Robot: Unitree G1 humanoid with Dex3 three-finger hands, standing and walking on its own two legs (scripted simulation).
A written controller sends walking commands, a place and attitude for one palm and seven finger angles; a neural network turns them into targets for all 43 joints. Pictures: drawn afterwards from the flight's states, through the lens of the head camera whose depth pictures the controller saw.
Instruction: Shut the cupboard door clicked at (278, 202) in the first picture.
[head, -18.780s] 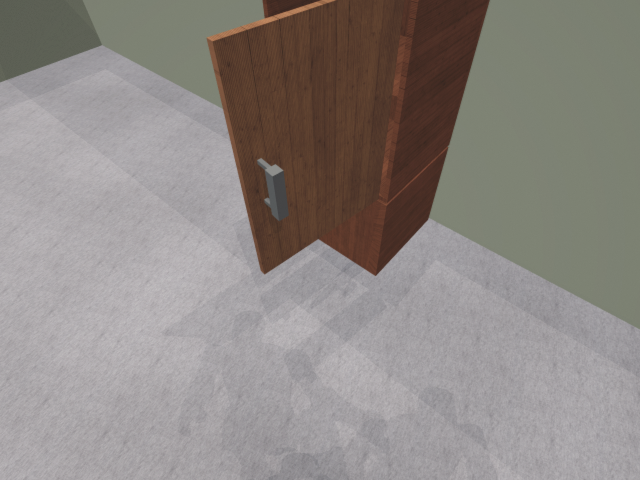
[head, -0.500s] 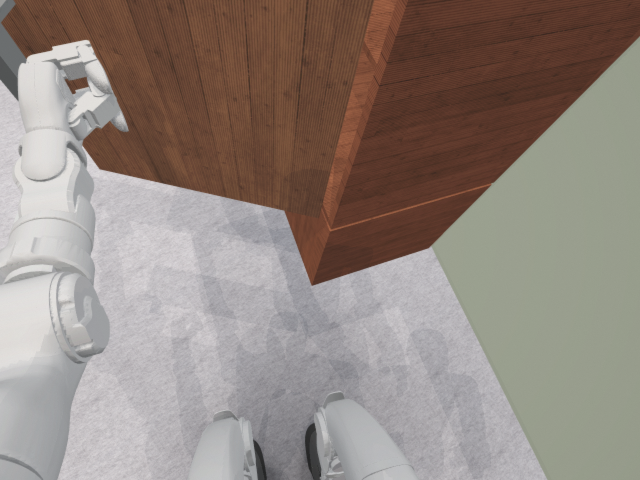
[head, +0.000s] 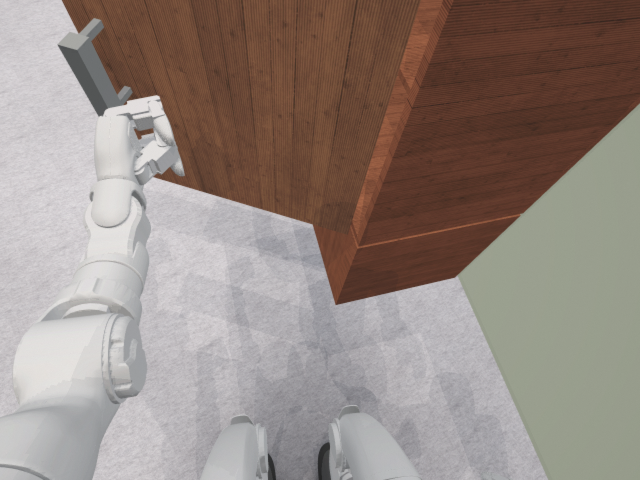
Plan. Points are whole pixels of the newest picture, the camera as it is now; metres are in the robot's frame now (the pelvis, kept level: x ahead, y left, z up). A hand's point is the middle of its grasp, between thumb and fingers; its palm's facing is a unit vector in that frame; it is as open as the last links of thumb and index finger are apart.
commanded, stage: draw the hand back to the body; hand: left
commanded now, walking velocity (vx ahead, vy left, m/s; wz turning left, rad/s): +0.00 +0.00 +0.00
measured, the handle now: (103, 72) +0.66 +0.25 +0.05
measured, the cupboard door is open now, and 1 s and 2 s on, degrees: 59 59 59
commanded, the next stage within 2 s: step back with the hand held close in 1.56 s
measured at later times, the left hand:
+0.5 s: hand (73, 201) +0.38 +0.19 +0.14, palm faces +0.02 -1.00 -0.03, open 3.1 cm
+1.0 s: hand out of the picture +0.26 +0.26 +0.23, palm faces +0.37 -0.87 -0.34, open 4.7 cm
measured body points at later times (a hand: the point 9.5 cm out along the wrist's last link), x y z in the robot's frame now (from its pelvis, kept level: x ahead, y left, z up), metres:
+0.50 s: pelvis +0.02 +0.01 +0.06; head +0.06 +0.01 +0.51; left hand +0.38 +0.25 +0.15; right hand +0.13 -0.25 -0.04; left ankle +0.02 +0.09 -0.64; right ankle +0.02 -0.09 -0.64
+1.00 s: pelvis +0.04 +0.01 +0.11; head +0.02 -0.01 +0.55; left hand +0.24 +0.30 +0.25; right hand +0.24 -0.19 +0.02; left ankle +0.02 +0.09 -0.64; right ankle +0.02 -0.09 -0.64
